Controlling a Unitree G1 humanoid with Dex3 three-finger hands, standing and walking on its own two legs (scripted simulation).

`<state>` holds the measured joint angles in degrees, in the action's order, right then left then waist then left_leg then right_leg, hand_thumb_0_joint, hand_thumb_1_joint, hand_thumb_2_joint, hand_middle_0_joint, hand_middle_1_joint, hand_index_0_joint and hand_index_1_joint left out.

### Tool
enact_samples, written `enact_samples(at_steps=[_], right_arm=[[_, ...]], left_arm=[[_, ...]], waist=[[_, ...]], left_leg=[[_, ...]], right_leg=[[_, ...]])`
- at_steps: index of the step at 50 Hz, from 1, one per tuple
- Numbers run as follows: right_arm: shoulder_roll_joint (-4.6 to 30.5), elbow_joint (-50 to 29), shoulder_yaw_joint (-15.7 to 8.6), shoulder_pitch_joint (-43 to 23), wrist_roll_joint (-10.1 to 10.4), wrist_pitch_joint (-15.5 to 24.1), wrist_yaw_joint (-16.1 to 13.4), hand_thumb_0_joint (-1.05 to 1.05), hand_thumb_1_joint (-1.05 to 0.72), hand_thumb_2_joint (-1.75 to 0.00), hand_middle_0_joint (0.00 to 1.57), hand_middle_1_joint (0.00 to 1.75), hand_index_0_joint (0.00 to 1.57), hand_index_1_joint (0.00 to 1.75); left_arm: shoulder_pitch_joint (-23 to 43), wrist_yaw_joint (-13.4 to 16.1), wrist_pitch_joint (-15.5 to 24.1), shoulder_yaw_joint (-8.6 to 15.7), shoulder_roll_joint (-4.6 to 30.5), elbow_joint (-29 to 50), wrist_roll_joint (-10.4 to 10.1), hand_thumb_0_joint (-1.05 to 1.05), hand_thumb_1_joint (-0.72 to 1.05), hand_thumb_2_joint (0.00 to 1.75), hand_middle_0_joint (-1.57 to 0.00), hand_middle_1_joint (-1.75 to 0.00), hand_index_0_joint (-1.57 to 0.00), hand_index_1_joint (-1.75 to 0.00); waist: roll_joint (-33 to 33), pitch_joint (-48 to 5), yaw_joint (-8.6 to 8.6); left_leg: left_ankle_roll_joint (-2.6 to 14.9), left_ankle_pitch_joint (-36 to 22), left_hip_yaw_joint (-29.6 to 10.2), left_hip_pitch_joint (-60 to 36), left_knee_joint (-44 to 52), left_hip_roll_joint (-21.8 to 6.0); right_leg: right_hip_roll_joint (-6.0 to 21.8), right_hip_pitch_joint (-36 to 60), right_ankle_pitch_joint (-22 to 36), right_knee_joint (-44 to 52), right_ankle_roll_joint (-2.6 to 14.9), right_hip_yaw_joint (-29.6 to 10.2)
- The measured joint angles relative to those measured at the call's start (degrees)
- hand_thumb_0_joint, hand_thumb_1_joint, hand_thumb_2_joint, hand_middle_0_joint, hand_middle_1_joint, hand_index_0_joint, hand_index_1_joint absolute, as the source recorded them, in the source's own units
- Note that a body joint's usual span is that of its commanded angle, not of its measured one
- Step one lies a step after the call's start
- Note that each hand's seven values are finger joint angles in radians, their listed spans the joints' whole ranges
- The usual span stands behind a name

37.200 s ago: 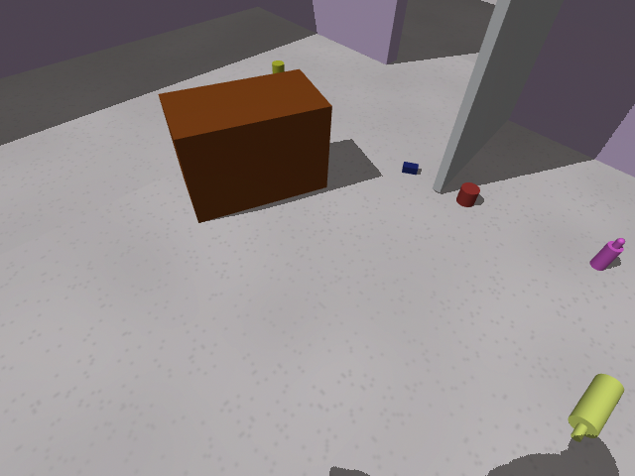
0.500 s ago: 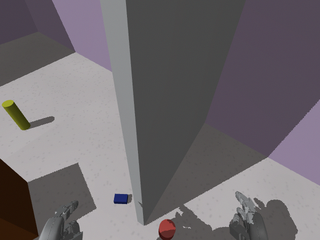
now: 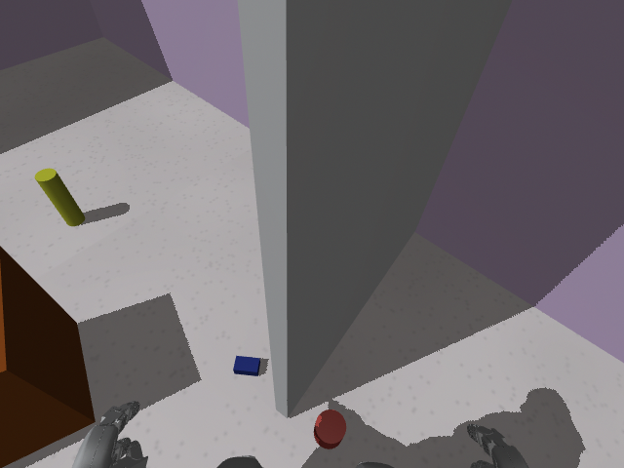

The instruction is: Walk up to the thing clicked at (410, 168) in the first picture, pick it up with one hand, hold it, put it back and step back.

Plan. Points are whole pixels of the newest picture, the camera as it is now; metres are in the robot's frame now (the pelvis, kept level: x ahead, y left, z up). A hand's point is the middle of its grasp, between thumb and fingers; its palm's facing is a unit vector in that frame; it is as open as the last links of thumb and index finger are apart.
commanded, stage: stand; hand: left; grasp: from above
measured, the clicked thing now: (247, 366) +0.49 +0.17 -0.72
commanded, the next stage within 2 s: none
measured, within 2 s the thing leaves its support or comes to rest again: neither
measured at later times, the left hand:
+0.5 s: hand out of the picture +0.05 +0.25 -0.13, palm faces +0.04 -0.95 -0.32, open 7.4 cm
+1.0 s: hand out of the picture +0.04 +0.23 -0.12, palm faces +0.02 -0.94 -0.33, open 7.4 cm
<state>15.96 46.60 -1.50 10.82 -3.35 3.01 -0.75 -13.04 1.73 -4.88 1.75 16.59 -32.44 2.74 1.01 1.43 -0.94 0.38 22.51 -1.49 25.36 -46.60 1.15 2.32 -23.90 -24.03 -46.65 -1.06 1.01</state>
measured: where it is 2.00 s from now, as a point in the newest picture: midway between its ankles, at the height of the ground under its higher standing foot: outside the picture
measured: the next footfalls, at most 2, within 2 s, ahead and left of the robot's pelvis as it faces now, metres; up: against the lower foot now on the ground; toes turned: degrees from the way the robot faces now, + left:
none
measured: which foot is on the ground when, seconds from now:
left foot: down 0.00-1.00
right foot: down 0.00-1.00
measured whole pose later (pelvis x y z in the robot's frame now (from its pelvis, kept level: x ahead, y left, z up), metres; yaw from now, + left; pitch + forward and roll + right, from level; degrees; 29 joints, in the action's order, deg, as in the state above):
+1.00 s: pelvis +0.00 -0.01 +0.04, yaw +0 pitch -4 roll +0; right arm 17.6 65.1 -1.9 9.0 -1.2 -0.2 -0.3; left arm -9.7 1.0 -0.1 1.6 17.0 -65.2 1.3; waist -0.9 4.0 -0.2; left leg -0.4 9.7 -2.3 7.0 -21.0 0.3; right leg 1.5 -5.4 -11.2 -21.0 -0.7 2.1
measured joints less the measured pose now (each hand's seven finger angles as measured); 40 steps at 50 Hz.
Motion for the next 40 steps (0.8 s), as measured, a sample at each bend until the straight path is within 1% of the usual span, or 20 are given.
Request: enact_samples(at_steps=[3,7,17,27,40], right_arm=[[0.4,2.4,-0.8,0.5,0.1,-0.8,0.4,0.01,-0.91,-0.90,0.20,0.30,0.21,0.30],[0.6,5.4,-1.3,1.1,0.2,-1.4,0.4,0.01,-0.91,-0.90,0.20,0.30,0.21,0.30],[-0.6,11.5,-0.6,-0.4,1.3,-2.3,-0.3,0.01,-0.91,-0.90,0.20,0.30,0.21,0.30],[-0.5,14.9,-0.6,-2.3,1.8,-2.8,-0.1,0.01,-0.91,-0.90,0.20,0.30,0.21,0.30],[1.2,17.7,-0.8,-2.1,2.1,-3.2,0.3,0.01,-0.91,-0.90,0.20,0.30,0.21,0.30]], left_arm=[[-0.1,0.1,1.3,0.7,0.3,-6.2,0.0,0.01,0.90,0.89,-0.21,-0.30,-0.20,-0.30],[-0.4,0.2,2.3,1.0,0.1,-12.8,-0.4,0.01,0.90,0.89,-0.21,-0.30,-0.20,-0.30],[0.3,0.3,3.4,0.4,-0.8,-23.5,-1.2,0.01,0.90,0.89,-0.21,-0.30,-0.20,-0.30],[1.9,0.1,4.1,0.1,-0.4,-29.0,-1.0,0.01,0.90,0.89,-0.21,-0.30,-0.20,-0.30],[2.6,-0.3,4.7,0.0,0.3,-32.0,-1.2,0.01,0.90,0.89,-0.21,-0.30,-0.20,-0.30]], waist=[[0.0,0.5,0.09],[-0.5,0.9,-0.09],[-1.0,1.9,-0.33],[-1.4,2.4,-0.15],[-1.8,2.4,0.41]], left_leg=[[0.29,-1.1,0.1,-2.6,2.8,0.1],[0.61,-2.2,0.1,-5.9,6.1,0.1],[1.08,-6.7,0.1,-13.4,15.2,0.6],[0.85,-10.7,-0.1,-17.4,21.9,0.7],[-0.03,-12.8,-0.6,-18.7,25.0,0.0]], right_leg=[[0.1,2.7,1.2,2.9,-0.31,-0.1],[0.1,6.3,2.9,7.1,-0.69,0.0],[0.6,14.2,7.7,17.0,-1.34,0.2],[0.8,17.9,11.2,22.8,-1.27,0.4],[0.0,18.9,12.9,25.4,-0.49,0.9]])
